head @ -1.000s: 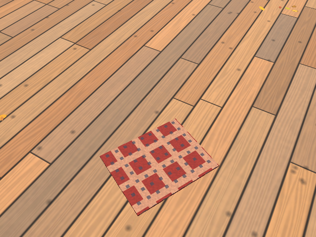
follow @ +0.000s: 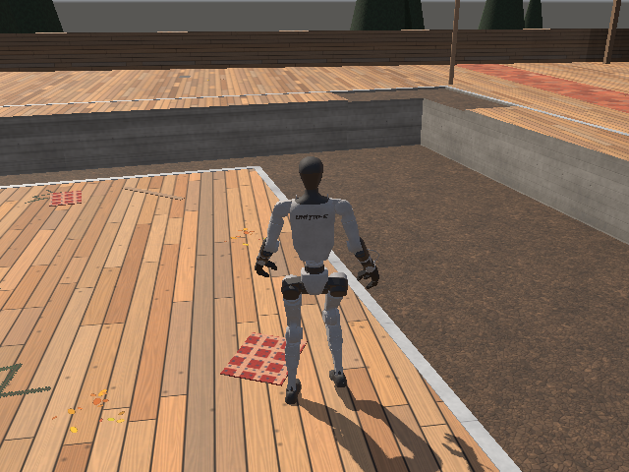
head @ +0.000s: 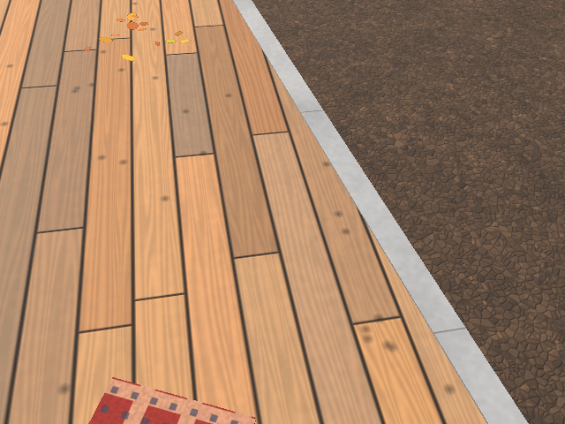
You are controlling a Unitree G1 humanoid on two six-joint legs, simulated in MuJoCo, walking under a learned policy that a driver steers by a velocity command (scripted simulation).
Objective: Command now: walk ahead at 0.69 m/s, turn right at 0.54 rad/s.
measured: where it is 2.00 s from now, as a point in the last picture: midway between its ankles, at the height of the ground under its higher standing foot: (167, 178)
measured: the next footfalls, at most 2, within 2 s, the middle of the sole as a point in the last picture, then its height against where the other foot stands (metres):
right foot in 0.34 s outside the picture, level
left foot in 0.78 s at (300, 369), level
